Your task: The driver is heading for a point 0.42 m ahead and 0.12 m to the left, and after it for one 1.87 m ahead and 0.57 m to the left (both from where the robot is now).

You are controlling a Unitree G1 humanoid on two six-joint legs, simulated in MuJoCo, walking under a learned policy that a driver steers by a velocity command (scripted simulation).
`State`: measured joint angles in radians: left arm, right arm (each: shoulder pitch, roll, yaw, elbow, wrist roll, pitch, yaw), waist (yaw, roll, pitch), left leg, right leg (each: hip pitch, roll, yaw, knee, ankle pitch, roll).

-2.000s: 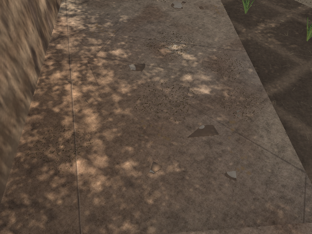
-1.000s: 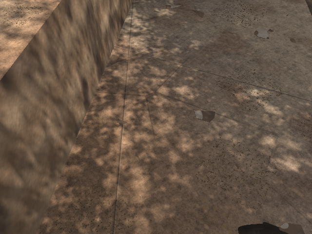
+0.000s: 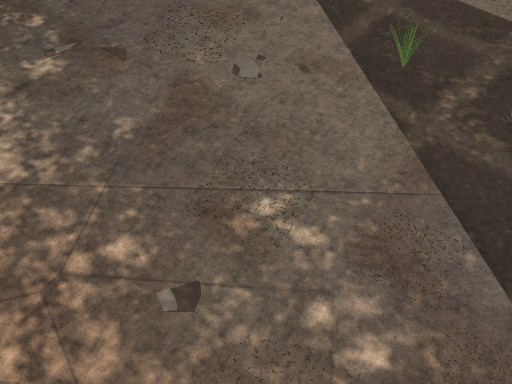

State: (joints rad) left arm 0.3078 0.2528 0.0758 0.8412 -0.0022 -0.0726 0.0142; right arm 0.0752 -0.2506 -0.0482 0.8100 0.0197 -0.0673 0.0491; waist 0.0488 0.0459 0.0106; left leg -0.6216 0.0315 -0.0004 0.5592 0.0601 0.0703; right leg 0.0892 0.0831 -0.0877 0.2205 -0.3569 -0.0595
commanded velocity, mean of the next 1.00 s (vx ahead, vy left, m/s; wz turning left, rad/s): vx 0.28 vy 0.00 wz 0.50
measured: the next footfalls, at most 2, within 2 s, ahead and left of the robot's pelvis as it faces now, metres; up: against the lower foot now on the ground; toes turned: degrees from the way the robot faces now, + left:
left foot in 0.06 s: +0.21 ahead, +0.10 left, +0.00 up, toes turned +3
right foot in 0.50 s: +0.51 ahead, -0.04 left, +0.00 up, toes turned +23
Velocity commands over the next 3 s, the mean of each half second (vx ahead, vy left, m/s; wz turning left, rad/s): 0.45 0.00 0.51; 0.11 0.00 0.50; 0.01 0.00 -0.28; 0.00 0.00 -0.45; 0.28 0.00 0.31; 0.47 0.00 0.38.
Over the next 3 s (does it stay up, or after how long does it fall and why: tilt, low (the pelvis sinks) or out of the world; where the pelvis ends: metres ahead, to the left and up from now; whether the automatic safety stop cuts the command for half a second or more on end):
stays up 0.68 0.24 0.02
